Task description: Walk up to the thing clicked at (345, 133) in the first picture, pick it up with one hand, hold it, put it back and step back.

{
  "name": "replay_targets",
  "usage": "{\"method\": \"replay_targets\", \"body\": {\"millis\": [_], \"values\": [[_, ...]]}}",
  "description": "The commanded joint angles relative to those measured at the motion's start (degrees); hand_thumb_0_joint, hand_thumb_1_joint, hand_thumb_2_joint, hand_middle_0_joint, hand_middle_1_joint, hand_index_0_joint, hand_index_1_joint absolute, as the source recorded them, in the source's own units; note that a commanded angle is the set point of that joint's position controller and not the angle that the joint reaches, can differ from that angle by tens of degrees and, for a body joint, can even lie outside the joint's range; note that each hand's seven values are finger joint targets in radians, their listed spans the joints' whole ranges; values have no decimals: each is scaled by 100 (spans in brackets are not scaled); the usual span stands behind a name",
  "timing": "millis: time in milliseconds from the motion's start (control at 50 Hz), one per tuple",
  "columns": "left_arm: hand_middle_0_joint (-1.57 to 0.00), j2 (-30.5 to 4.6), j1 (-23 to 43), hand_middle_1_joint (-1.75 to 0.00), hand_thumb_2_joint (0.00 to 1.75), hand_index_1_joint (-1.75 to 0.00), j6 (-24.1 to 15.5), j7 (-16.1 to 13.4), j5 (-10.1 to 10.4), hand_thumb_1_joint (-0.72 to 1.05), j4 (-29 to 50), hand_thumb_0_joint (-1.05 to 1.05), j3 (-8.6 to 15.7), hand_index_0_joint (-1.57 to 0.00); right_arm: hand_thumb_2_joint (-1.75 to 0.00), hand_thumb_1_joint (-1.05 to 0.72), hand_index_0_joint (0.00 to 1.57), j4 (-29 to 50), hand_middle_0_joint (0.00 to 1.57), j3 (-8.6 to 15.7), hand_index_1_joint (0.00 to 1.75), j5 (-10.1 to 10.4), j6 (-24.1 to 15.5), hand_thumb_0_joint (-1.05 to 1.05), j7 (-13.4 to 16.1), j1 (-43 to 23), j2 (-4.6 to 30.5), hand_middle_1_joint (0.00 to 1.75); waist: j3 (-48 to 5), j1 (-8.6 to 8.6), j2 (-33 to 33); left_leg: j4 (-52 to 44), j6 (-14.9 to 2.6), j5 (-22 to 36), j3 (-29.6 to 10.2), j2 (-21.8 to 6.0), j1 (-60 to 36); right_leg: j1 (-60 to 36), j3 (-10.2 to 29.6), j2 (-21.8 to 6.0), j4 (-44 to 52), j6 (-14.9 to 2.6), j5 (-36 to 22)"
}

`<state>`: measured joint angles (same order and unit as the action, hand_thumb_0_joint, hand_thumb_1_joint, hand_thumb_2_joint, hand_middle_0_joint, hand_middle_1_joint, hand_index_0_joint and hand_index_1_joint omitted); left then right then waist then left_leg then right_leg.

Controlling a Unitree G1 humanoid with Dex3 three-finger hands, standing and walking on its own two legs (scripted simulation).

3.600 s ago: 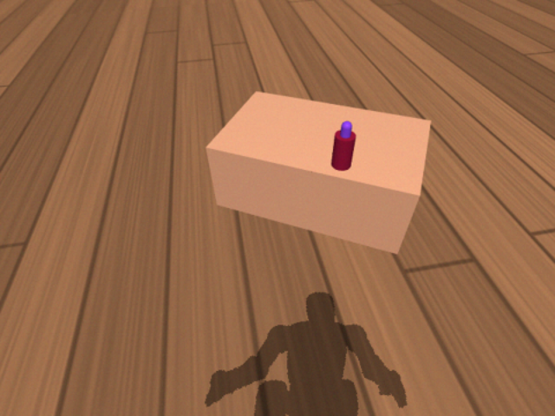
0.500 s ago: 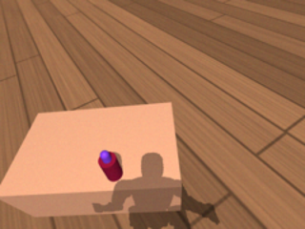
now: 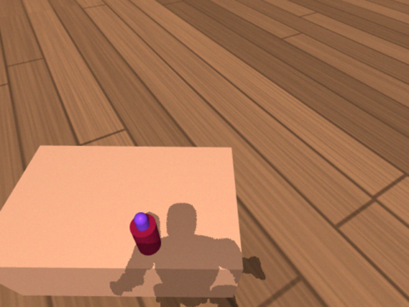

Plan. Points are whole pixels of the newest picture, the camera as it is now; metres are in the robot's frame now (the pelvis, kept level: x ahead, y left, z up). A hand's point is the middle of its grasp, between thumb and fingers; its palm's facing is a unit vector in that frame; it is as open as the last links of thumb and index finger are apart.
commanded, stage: walk up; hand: left
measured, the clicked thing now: (145, 231) +0.44 +0.21 -0.30
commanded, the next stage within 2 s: stand in 0.96 s
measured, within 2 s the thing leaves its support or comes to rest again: neither
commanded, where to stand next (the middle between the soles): +0.05 +0.00 m, yaw +0 degrees
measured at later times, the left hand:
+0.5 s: hand out of the picture +0.10 +0.26 -0.13, palm faces +0.00 -0.94 -0.35, open 7.4 cm
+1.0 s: hand out of the picture +0.10 +0.25 -0.14, palm faces +0.00 -0.94 -0.34, open 7.4 cm
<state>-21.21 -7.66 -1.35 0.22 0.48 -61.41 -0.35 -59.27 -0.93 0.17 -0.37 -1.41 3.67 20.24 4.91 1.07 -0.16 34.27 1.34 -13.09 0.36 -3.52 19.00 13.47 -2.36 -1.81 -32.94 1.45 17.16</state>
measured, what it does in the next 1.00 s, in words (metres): stands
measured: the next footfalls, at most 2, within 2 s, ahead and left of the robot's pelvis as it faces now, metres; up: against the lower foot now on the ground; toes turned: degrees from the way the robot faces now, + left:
none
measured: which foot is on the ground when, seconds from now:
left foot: down 0.00-1.00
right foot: down 0.00-1.00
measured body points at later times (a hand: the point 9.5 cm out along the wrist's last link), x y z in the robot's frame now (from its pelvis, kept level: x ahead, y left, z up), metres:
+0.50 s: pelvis +0.01 +0.00 +0.02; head +0.02 +0.00 +0.47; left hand +0.10 +0.31 -0.11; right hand +0.10 -0.30 -0.12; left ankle +0.06 +0.13 -0.73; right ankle +0.01 -0.14 -0.73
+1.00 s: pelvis +0.02 +0.00 +0.02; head +0.03 +0.00 +0.47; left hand +0.10 +0.30 -0.11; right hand +0.10 -0.30 -0.12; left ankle +0.06 +0.13 -0.73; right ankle +0.01 -0.14 -0.73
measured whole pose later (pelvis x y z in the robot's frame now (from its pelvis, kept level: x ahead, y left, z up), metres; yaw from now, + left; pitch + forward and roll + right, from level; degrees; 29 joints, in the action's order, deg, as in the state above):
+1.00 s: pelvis +0.02 +0.00 +0.02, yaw +0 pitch -2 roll +0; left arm -19.8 -3.9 -0.4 0.6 -0.4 -66.9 1.3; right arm -66.4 0.0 -0.7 -0.3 -0.9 3.7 20.1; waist 3.3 -0.3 -0.9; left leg 19.9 1.4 -7.1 0.9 -2.5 10.8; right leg 5.6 -2.6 -2.5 -19.1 1.9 11.5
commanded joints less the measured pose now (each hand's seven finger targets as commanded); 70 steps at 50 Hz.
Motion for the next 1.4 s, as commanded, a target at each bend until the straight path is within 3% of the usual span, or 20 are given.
{"method": "replay_targets", "body": {"millis": [0,120,160,380,520,700,920,960,1180,1260,1380], "values": [[-20,-1283,308,-30,90,-30,-148,-83,-10,90,118,0,275,-20,-90,-90,20,67,20,291,30,43,-134,0,102,-320,1318,30,-815,-72,-254,-953,-370,706,-634,-474,-727,-193,576,-482,914,-302,-934],[-20,-1179,551,-30,90,-30,-117,-69,-29,90,-147,0,253,-20,-90,-90,20,-187,20,306,30,37,-104,0,105,-530,1263,30,-867,-93,-39,-1213,-324,955,-510,-459,-1055,-379,535,-576,1310,-237,-1107],[-20,-1170,620,-30,90,-30,-95,-62,-34,90,-195,0,253,-20,-90,-90,20,-260,20,309,30,38,-91,0,103,-606,1239,30,-744,-83,23,-1354,-282,786,-478,-433,-1123,-270,565,-600,1486,-230,-885],[-20,-1156,770,-30,90,-30,-42,-35,-66,90,-273,0,297,-20,-90,-90,20,-464,20,303,30,-8,-95,0,101,-528,1215,30,-773,-76,55,-1699,-187,766,-430,-427,-1183,-616,511,-616,1745,-199,-892],[-20,-1126,741,-30,90,-30,-2,-24,-86,90,-273,0,319,-20,-90,-90,20,-469,20,313,30,-31,-104,0,113,-494,1252,30,-627,-86,-98,-1919,-200,234,-558,-449,-918,-686,455,-571,1759,-206,-698],[-20,-1106,750,-30,90,-30,-12,-25,-87,90,-224,0,352,-20,-90,-90,20,-452,20,316,30,-40,-116,0,127,-324,1198,30,-775,-119,-43,-1757,-190,724,-474,-413,-1048,-733,464,-603,1737,-192,-986],[-20,-1079,700,-30,90,-30,-13,-35,-105,90,-200,0,373,-20,-90,-90,20,-387,20,328,30,-29,-90,0,125,-285,1160,30,-798,-139,50,-1661,-206,1008,-452,-423,-1147,-724,430,-601,1819,-176,-950],[-20,-1033,586,-30,90,-30,-19,-32,-121,90,-176,0,320,-20,-90,-90,20,-362,20,330,30,-108,-114,0,148,-271,1201,30,-817,-134,28,-1699,-175,1010,-460,-463,-1311,-603,481,-641,1817,-157,-950],[-20,-1092,491,-30,90,-30,-41,-31,-114,90,-76,0,308,-20,-90,-90,20,-310,20,339,30,-84,-135,0,132,-210,1179,30,-689,-147,34,-1747,-172,899,-414,-448,-1296,-585,517,-666,1869,-179,-930],[-20,-1123,435,-30,90,-30,-44,-39,-111,90,-55,0,310,-20,-90,-90,20,-276,20,332,30,-81,-144,0,134,-262,1164,30,-755,-131,7,-1736,-165,1211,-413,-469,-1406,-618,492,-660,1800,-172,-1126],[-20,-1128,408,-30,90,-30,-41,-44,-106,90,-31,0,304,-20,-90,-90,20,-294,20,337,30,-71,-138,0,140,-214,1195,30,-717,-130,43,-1730,-157,1227,-406,-470,-1393,-651,484,-650,1818,-175,-1087]]}}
